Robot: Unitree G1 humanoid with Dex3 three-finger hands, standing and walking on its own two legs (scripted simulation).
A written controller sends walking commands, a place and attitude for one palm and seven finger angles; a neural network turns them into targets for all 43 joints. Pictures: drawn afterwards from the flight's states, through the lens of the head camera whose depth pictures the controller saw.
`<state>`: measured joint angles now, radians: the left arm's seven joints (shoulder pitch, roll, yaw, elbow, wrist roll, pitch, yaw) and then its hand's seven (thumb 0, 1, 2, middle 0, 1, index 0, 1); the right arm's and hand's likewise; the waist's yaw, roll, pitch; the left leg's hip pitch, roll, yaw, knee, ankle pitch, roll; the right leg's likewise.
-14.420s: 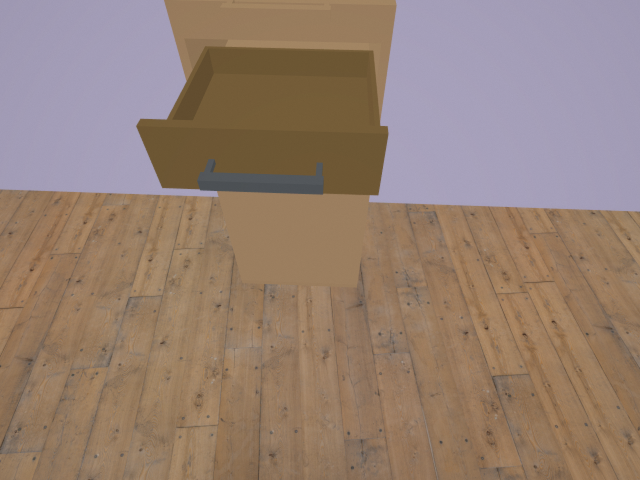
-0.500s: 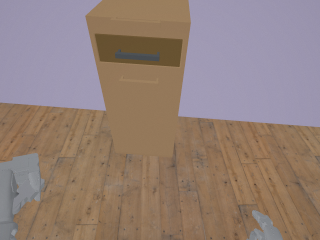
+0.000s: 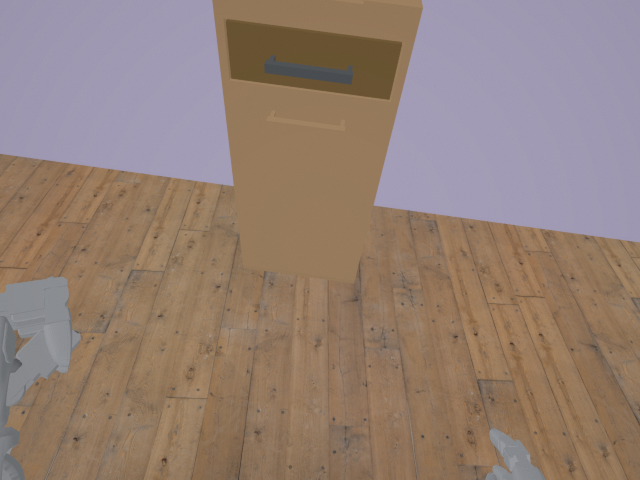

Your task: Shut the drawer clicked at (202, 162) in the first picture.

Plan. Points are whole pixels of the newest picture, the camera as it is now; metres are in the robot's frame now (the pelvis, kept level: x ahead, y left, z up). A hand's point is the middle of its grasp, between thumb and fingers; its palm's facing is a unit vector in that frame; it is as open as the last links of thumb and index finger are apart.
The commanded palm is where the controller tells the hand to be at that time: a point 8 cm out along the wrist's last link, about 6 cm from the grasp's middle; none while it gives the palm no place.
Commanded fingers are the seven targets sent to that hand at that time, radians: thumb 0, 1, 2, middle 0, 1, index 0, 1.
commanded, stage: stop stepping back and stand still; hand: left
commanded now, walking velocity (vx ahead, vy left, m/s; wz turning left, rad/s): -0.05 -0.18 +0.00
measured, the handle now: (310, 68) +0.92 +0.08 +0.08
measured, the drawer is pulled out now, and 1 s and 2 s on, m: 0.00 0.00 0.00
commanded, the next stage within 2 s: let the arm hang, fingers relaxed in 0.74 s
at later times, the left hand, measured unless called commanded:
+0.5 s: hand (96, 297) +0.23 +0.22 +0.17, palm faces +0.33 -0.82 -0.48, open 3.2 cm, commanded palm +0.18 +0.27 +0.19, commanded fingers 0.00 0.90 0.90 -1.40 -1.60 -1.40 -1.60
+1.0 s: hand (135, 398) +0.22 +0.24 -0.04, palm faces +0.03 -0.90 -0.44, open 3.1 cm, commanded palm none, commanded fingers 0.00 0.90 0.90 -1.04 -1.21 -1.04 -1.21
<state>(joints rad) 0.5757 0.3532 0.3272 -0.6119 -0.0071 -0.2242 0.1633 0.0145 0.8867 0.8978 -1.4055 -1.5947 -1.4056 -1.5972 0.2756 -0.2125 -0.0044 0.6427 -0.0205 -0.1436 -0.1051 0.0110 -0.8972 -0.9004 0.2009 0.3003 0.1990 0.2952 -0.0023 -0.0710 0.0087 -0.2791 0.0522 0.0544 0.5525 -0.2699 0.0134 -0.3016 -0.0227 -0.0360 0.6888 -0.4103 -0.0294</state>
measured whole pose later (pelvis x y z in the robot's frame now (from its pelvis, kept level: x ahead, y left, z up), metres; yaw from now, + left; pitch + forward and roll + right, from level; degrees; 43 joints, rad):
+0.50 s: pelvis +0.04 -0.01 +0.01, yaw -2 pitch -1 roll +1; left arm 0.65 0.40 0.38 -0.63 -0.02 -0.24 0.15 0.01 0.89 0.90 -1.40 -1.59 -1.40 -1.60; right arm 0.20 -0.20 0.00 0.62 -0.01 -0.10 -0.08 0.01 -0.90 -0.90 0.20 0.30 0.20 0.29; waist 0.01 -0.05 0.07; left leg -0.20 0.00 0.05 0.53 -0.29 0.01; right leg -0.28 0.00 -0.07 0.56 -0.27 -0.02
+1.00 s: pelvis +0.03 +0.01 +0.00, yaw -1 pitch +0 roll +0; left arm 0.30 0.32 0.09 0.32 0.04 -0.01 0.01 0.00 0.90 0.90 -1.31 -1.51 -1.32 -1.52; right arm 0.13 -0.30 -0.01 0.77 -0.01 -0.04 0.01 0.01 -0.90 -0.90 0.20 0.30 0.20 0.29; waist 0.00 0.07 0.02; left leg -0.28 -0.03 0.04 0.58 -0.30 0.04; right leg -0.33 -0.02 -0.09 0.58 -0.25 -0.03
